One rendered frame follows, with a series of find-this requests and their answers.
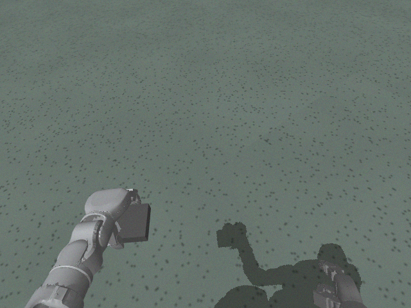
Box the right robot hand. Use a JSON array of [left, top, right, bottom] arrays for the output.
[[313, 260, 363, 308]]

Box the left robot hand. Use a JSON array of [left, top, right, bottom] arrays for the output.
[[85, 188, 141, 249]]

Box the small box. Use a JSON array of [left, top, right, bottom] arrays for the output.
[[115, 203, 151, 243]]

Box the left robot arm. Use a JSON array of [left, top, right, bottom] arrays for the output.
[[25, 211, 115, 308]]

